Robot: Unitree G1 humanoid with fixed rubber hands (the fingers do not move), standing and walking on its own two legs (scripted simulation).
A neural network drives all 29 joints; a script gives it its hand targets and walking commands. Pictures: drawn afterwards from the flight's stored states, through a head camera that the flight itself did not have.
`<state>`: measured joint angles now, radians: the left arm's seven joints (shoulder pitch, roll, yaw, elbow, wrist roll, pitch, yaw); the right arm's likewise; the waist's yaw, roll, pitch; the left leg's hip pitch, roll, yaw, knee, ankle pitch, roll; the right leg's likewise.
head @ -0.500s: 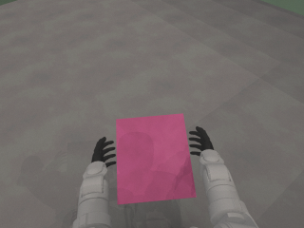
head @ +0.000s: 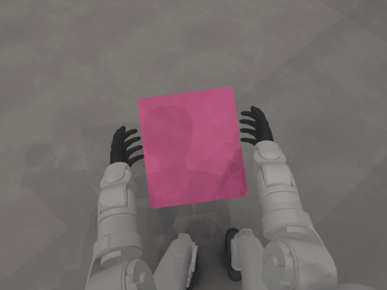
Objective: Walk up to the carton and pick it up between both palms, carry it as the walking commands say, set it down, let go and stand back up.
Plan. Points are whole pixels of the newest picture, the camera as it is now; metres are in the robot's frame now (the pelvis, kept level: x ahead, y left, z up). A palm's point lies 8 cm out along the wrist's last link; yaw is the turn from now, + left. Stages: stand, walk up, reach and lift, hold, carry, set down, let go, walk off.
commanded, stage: set down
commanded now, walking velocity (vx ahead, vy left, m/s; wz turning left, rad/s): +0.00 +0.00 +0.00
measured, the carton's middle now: (192, 148) +0.43 +0.07 -0.14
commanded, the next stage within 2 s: none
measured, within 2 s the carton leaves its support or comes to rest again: neither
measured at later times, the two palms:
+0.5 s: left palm (133, 161) +0.38 +0.21 -0.13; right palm (252, 146) +0.44 -0.08 -0.14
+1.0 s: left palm (141, 161) +0.41 +0.22 -0.22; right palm (244, 147) +0.47 -0.07 -0.23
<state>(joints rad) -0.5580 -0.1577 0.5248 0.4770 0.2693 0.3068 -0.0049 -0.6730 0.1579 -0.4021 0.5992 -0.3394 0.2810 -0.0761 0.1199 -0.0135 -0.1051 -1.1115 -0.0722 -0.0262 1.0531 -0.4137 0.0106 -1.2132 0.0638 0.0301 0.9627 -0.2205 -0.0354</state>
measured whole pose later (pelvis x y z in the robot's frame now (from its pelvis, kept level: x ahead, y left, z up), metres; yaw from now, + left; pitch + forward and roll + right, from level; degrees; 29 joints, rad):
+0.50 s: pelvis +0.00 -0.01 -0.07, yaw +1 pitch +39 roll +2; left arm -0.66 -0.10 0.53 0.52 0.21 0.29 -0.02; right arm -0.74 0.13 -0.36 0.61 -0.29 0.27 -0.15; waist 0.13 -0.04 -0.22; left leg -1.51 -0.08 -0.02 1.35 -0.53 -0.01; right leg -1.63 0.07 0.01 1.27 -0.33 -0.05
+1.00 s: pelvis -0.02 -0.01 -0.14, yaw +2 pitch +43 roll +3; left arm -0.87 -0.04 0.55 0.59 0.19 0.30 -0.01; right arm -0.98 0.06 -0.39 0.71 -0.26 0.29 -0.20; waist 0.13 -0.06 -0.15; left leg -1.79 -0.08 0.01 1.63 -0.59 -0.01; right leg -1.93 0.07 0.01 1.54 -0.36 -0.05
